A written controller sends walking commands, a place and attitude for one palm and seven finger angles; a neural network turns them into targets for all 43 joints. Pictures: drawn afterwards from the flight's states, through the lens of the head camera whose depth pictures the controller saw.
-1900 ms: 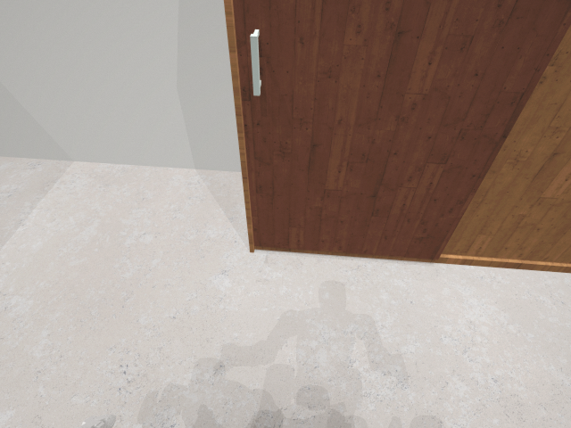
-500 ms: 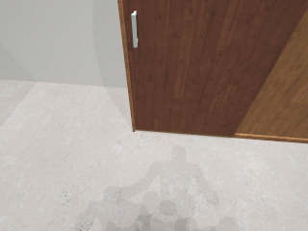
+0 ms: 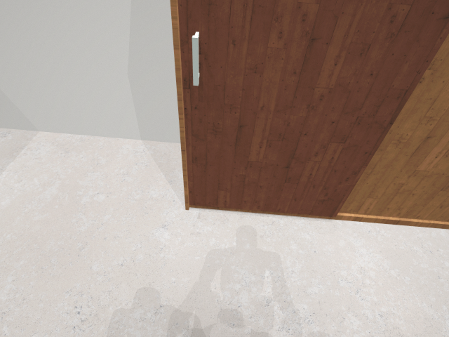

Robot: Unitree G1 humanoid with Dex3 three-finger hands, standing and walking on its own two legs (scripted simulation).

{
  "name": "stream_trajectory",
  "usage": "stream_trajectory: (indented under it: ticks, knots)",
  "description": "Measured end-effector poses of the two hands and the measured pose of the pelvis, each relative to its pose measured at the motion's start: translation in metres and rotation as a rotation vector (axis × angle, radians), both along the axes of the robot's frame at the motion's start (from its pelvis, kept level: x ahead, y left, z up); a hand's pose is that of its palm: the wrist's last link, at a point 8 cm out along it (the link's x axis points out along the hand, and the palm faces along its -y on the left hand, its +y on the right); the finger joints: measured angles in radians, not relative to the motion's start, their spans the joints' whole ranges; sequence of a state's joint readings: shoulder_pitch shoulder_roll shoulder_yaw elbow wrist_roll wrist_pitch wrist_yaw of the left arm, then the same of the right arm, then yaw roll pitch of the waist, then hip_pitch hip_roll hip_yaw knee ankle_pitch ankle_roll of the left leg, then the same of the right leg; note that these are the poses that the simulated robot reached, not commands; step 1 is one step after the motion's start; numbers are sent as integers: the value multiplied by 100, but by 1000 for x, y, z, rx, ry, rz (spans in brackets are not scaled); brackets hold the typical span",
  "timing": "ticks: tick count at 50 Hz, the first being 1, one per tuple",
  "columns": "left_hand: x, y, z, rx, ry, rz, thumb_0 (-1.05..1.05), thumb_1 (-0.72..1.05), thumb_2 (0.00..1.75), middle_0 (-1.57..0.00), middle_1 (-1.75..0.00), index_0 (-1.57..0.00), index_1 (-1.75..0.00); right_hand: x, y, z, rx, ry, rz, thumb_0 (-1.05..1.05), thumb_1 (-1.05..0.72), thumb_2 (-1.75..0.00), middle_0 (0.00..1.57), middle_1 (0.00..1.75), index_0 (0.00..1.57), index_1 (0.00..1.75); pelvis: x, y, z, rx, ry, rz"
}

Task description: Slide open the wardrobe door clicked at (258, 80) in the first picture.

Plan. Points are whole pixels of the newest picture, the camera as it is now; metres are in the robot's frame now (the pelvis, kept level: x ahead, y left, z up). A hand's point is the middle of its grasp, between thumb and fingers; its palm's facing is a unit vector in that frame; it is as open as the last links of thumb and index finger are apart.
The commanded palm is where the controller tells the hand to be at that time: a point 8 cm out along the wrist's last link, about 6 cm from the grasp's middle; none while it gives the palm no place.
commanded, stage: take the last steps up to it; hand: left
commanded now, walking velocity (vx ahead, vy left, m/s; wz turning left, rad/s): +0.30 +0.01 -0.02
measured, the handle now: (196, 59) +0.87 +0.16 +0.10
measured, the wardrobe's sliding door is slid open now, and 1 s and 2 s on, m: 0.00 0.00 0.00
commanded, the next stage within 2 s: come to a stop and stand still in 0.96 s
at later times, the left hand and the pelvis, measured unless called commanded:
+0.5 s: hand (170, 295) +0.25 +0.13 -0.16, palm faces +0.07 -0.97 -0.21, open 7.2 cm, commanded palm none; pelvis +0.17 -0.05 +0.00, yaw +2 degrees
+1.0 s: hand (150, 284) +0.27 +0.18 -0.17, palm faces +0.11 -0.98 -0.14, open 7.4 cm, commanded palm none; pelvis +0.34 +0.02 +0.01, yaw +1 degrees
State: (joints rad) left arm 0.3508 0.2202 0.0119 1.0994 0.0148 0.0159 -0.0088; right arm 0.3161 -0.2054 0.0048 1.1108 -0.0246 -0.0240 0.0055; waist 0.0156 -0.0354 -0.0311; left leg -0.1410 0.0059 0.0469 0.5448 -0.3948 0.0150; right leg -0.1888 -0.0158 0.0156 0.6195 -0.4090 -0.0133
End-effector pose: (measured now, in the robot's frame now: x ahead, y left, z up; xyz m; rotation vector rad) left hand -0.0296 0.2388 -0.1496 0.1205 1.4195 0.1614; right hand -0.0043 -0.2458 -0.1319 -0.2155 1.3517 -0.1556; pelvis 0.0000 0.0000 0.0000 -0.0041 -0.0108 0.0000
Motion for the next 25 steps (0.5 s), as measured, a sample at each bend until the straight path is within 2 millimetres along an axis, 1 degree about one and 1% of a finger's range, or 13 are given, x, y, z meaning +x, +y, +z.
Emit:
stream_trajectory:
  ticks: [1,3,4,6,9,11,13,15,17,19,21,23,25]
  knots:
    - [1,-1,-1,-7,27,-11,0,91,90,-20,-30,-20,-29,-5,6,0,5,8,-22,0,-91,-90,20,30,20,30,5,2,0,1,1,-8]
    - [12,-3,1,-14,54,-30,0,91,90,-20,-30,-20,-29,-20,16,1,15,45,-64,0,-91,-90,20,30,20,30,16,3,2,0,1,-13]
    - [22,-4,2,-17,53,-35,1,91,90,-20,-30,-20,-29,-28,22,2,23,74,-83,0,-91,-90,20,30,20,30,21,2,3,-1,2,-12]
    - [46,-7,5,-20,29,-43,1,91,90,-20,-30,-20,-29,-45,31,6,41,148,-113,0,-91,-90,20,30,20,30,32,1,6,-1,3,-6]
    - [96,-13,9,-21,-37,-61,1,91,90,-20,-30,-20,-29,-66,41,11,70,265,-154,0,-91,-90,20,30,20,30,50,-4,6,3,5,-4]
    - [134,-19,10,-14,-89,-79,1,92,90,-20,-30,-20,-29,-73,44,13,88,332,-178,0,-91,-90,20,30,20,30,64,-9,4,8,6,-7]
    - [174,-27,11,-5,-143,-102,1,92,90,-20,-30,-20,-29,-74,43,11,105,383,-202,0,-91,-90,20,30,20,30,80,-16,0,13,4,-12]
    - [212,-36,9,7,-201,-121,1,92,90,-20,-30,-20,-29,-67,38,5,118,418,-219,0,-91,-90,20,30,20,30,99,-25,-7,16,-1,-14]
    - [243,-44,6,26,-269,-123,0,92,90,-20,-30,-20,-29,-52,28,-5,129,434,-219,0,-91,-90,20,30,20,30,116,-35,-17,19,-11,-6]
    - [259,-51,9,32,-309,-100,0,92,90,-20,-30,-20,-29,-22,15,-12,125,401,-203,0,-91,-90,20,30,20,30,129,-42,-17,13,-25,12]
    - [265,-56,12,30,-309,-74,0,92,90,-20,-30,-20,-29,20,0,-15,110,326,-179,1,-91,-90,20,30,20,30,142,-47,-11,11,-32,19]
    - [264,-61,16,27,-283,-57,0,91,90,-20,-30,-20,-29,70,-14,-15,91,226,-148,1,-91,-90,20,30,20,30,155,-49,-4,9,-30,23]
    - [264,-57,20,48,-266,-21,-1,94,90,-20,-30,-20,-29,120,-23,-13,76,123,-115,0,-91,-90,20,30,20,30,168,-51,1,4,-24,27]
